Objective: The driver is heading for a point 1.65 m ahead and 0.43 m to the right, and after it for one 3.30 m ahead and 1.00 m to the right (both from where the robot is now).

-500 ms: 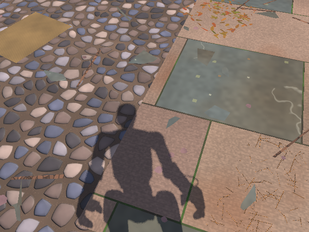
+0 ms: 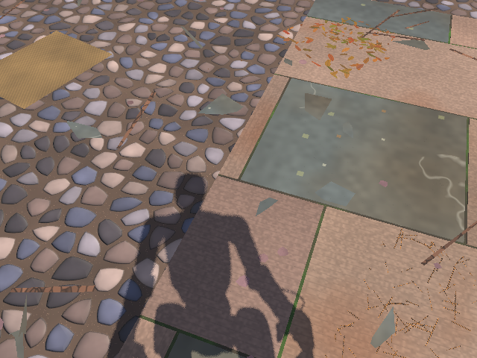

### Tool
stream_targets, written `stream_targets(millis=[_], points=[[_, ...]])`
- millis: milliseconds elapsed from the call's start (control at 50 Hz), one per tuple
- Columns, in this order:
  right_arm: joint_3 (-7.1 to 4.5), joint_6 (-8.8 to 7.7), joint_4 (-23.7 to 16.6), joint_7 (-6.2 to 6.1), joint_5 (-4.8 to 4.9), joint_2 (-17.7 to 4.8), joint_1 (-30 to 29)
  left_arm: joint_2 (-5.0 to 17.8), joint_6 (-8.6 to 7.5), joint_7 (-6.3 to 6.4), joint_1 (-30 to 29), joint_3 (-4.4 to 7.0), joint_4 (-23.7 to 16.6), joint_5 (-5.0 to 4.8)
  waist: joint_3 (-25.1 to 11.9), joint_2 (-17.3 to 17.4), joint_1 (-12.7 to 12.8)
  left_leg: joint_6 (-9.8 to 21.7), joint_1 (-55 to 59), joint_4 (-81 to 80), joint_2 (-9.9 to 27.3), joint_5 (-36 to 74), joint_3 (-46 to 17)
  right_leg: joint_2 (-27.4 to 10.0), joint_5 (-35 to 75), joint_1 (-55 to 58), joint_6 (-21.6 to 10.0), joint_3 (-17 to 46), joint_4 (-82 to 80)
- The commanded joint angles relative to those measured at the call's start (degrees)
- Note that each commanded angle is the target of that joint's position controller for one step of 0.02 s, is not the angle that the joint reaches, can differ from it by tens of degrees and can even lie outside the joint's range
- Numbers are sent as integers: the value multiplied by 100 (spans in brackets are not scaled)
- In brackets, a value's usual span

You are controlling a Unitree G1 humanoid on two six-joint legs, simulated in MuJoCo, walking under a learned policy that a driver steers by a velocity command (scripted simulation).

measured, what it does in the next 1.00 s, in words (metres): walks ahead: right foot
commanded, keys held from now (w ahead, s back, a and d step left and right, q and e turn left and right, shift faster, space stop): w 0.98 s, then w+e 0.02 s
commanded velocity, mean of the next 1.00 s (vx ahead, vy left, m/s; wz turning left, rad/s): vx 0.45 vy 0.00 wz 0.00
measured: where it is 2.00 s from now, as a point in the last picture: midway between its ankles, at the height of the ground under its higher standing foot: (275, 198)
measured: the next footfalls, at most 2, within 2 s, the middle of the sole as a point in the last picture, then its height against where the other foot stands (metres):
right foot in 0.54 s outside the picture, level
left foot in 1.08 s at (205, 290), level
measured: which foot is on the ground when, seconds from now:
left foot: down 0.00-0.56, up 0.58-1.00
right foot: down 0.00-0.08, up 0.10-0.52, down 0.54-1.00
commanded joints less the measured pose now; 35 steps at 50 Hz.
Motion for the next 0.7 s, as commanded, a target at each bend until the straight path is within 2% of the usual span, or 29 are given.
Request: stream_targets(millis=[20, 40, 60, 80, 100, 120, 140, 160, 180, 200, 220, 280, 340, 400, 460, 500, 520, 540, 560, 580, 600, 620, 640, 660, 680, 700], points=[[-74, -274, -350, 82, 74, -363, -353, 935, -113, -45, -328, 192, -360, -83, 946, -565, -251, 139, -199, -984, 158, 197, 123, -1345, -1180, -697, -851, 1564, -1595], [-131, -278, -109, 79, 55, -404, 144, 946, -92, -67, -386, 197, -400, -97, 731, -500, -427, 51, 832, -1399, -119, 903, 365, -1037, -808, -1133, -730, 1168, -1271], [-201, -254, 106, 75, 20, -497, 721, 924, -102, -77, -449, 184, -458, -83, 486, -361, -630, 5, 1674, -1453, -183, 1144, 273, -786, -164, -1523, -610, 843, -736], [-309, -260, 244, 50, -8, -830, 1487, 638, -142, -104, -669, 98, -583, -37, 230, 567, -931, 290, 2444, -2087, 665, 625, -1064, -282, 539, -2170, -289, 166, 989], [-437, -284, 310, 77, 10, -1524, 2211, 226, -251, -89, -628, 5, -837, -11, -194, 2089, -1004, 1192, 3262, -3063, 2009, 22, -3693, 405, -655, -3417, 13, -234, 2870], [-267, -382, 265, 106, -93, -1091, 1914, 455, -329, -89, -830, 65, -912, -143, 21, 1381, -821, 1453, 2969, -3250, 2327, -550, -4374, 172, -1101, -3980, -89, 464, 4023], [-168, -456, 80, 114, -96, -799, 1408, 531, -394, -140, -913, 81, -955, -243, 421, 935, -597, 1265, 2737, -3217, 2181, -610, -3785, -140, -571, -4405, -268, 641, 4408], [-100, -487, -63, 146, -103, -658, 1054, 554, -430, -167, -897, 94, -913, -215, 528, 669, -446, 1036, 2520, -3258, 1911, -274, -3099, -372, 7, -4420, -356, 551, 4362], [-54, -481, -158, 176, -103, -614, 838, 614, -451, -172, -932, 140, -900, -125, 620, 517, -340, 860, 2284, -3323, 1722, 376, -2553, -532, 472, -4320, -365, 506, 4039], [2, -451, -184, 179, -125, -486, 816, 671, -435, -194, -954, 188, -904, -65, 615, 525, -269, 705, 2079, -3381, 1504, 1032, -2039, -638, 769, -4031, -331, 437, 3731], [32, -411, -171, 160, -140, -431, 938, 609, -401, -228, -929, 194, -894, -49, 561, 605, -249, 638, 1974, -3419, 1351, 1539, -1671, -660, 938, -3815, -265, 331, 3496], [27, -345, -166, 38, -160, -646, 1214, 377, -305, -264, -1404, 137, -1099, -3, 631, 515, -301, 715, 1787, -3548, 1223, 2585, -1110, -621, 1380, -3793, -4, 74, 2693], [8, -312, -258, -44, -163, -808, 1286, 221, -304, -299, -2241, 33, -1420, -17, 790, 531, -468, 663, 1375, -3732, 1063, 2657, -707, -417, 2094, -3319, 79, -149, 1317], [-26, -306, -200, -57, -93, -855, 1607, 283, -304, -375, -2719, 3, -1605, -58, 918, 590, -565, 665, 1521, -3816, 1193, 2611, -578, -264, 2400, -3004, 3, -240, 648], [-78, -256, -186, -63, -46, -884, 1622, 430, -342, -469, -2859, 31, -1755, -70, 887, 608, -402, 551, 2206, -3469, 1443, 3295, -482, -213, 2194, -2935, -243, -142, 232], [-142, -197, -259, -64, -83, -1043, 1460, 697, -358, -482, -2340, 156, -1676, -57, 376, 811, -22, 420, 2527, -2705, 1497, 5203, -376, 68, 1855, -2072, -439, -298, 250], [-152, -141, -297, -62, -117, -1057, 1359, 897, -345, -456, -1557, 279, -1464, -64, -124, 884, 405, 316, 2451, -1771, 1358, 6128, -220, 277, 1741, -1086, -582, -434, 286], [-113, -112, -375, -54, -152, -980, 1285, 1140, -311, -406, -533, 409, -1168, -77, -724, 847, 866, 140, 1710, -474, 1112, 5902, -82, 131, 1763, 424, -772, -242, 364], [45, -165, -515, 7, -200, -412, 1808, 1669, -288, -357, 337, 535, -984, 81, -1704, -264, 746, -133, -402, 1772, 434, 3639, 67, -1352, 1025, 2752, -1478, 1922, 331], [173, -336, -417, 68, -92, -19, 2045, 1515, -259, -381, 514, 463, -887, 72, -2535, -1308, 594, -269, -1525, 3383, -401, -476, -579, -2260, -108, 3454, -2035, 4526, -1003], [10, -486, -589, 102, 73, -599, 1450, 1133, -287, -397, 42, 335, -923, 23, -1696, -935, 599, -105, -2166, 3930, -33, -413, -1034, -2012, -458, 2797, -1700, 4203, -1314], [-36, -556, -798, 90, 174, -814, 869, 894, -313, -382, -498, 263, -1038, 35, -878, -592, 461, -2, -2331, 3903, 264, 20, -805, -1840, -57, 1819, -1475, 3237, -1398], [-52, -561, -855, 37, 122, -788, 623, 743, -368, -411, -951, 205, -1091, 86, -397, -25, 224, 15, -2074, 3502, 563, 531, -693, -1638, 661, 786, -1362, 2494, -1580], [-113, -491, -839, -15, 24, -769, 646, 571, -423, -435, -1198, 159, -1104, 147, -235, -8, -15, 32, -1674, 3107, 783, 815, -705, -1408, 1123, 132, -1238, 1963, -1704], [-111, -395, -813, -29, -13, -624, 824, 491, -438, -460, -1278, 135, -1068, 177, -161, -133, -189, 32, -1344, 2910, 880, 931, -734, -1262, 1221, -280, -1214, 1665, -1862], [-104, -319, -801, -40, -18, -493, 919, 474, -444, -468, -1233, 131, -1011, 161, -96, -185, -264, 17, -1226, 2709, 920, 939, -711, -1192, 1260, -504, -1250, 1479, -2005]])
